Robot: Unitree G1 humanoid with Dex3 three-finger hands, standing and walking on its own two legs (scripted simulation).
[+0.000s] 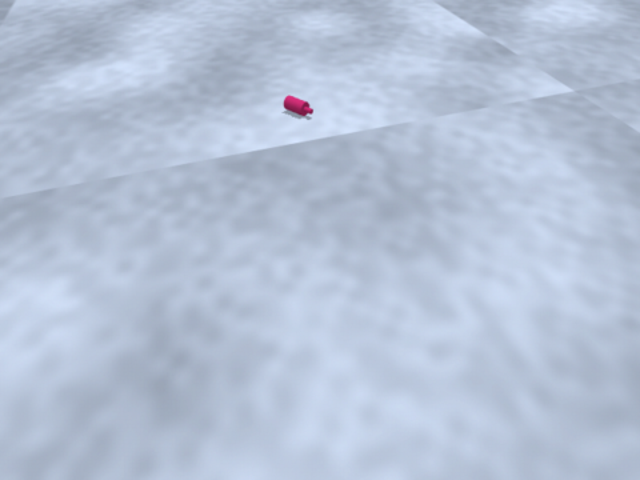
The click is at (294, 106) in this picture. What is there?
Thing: lying bottle
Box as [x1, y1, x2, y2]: [284, 95, 312, 115]
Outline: 284,100 284,107 302,115 304,115 307,112 312,112 312,109 308,107 308,103 289,95
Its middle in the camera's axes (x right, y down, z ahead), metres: -0.13 -0.83 +2.37
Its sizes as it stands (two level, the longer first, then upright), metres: 0.185 0.083 0.083
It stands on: the floor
